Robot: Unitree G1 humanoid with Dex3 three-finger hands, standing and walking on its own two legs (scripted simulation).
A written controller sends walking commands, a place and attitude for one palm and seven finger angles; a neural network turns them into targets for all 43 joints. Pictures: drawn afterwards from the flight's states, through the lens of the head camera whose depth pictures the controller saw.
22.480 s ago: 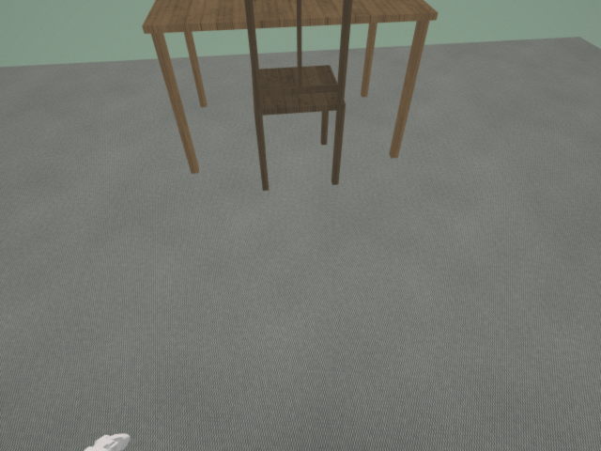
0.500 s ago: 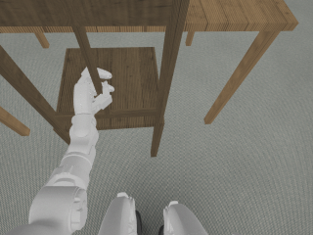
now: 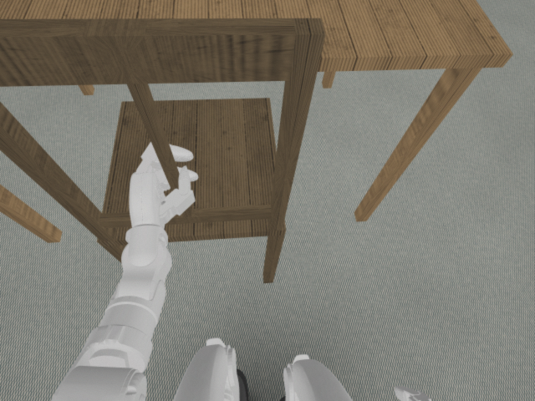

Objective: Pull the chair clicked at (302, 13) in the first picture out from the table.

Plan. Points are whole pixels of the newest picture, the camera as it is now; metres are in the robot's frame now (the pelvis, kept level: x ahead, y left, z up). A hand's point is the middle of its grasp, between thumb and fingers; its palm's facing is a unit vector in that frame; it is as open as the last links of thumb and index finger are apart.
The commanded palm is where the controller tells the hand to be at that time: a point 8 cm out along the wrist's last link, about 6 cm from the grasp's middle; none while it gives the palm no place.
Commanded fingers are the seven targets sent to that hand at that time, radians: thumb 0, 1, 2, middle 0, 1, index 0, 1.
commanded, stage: step backward, pulling the chair out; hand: left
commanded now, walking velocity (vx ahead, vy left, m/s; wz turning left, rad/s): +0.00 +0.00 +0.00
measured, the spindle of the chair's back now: (168, 164) +0.45 +0.14 +0.05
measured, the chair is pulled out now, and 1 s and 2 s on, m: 0.02 0.14 0.36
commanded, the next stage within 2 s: none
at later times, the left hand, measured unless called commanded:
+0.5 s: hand (182, 197) +0.40 +0.12 +0.04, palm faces -0.06 -0.99 -0.13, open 4.9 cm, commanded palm +0.38 +0.17 +0.04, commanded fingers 0.00 0.90 0.90 -0.50 -1.45 -0.50 -1.45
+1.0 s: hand (202, 256) +0.31 +0.08 +0.04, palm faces +0.03 -0.99 -0.15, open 5.0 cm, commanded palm +0.31 +0.14 +0.04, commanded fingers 0.00 0.90 0.90 -0.50 -1.45 -0.50 -1.45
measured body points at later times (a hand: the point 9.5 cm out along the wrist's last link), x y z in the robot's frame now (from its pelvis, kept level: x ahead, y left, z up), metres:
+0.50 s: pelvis +0.02 +0.02 +0.09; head +0.11 +0.02 +0.53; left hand +0.40 +0.17 +0.05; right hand +0.08 -0.26 -0.03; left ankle +0.05 +0.06 -0.62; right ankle -0.02 -0.10 -0.61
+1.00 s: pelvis -0.04 -0.04 +0.11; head +0.05 -0.06 +0.55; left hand +0.31 +0.14 +0.05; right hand +0.04 -0.32 -0.03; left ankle -0.06 +0.10 -0.59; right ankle -0.01 -0.13 -0.62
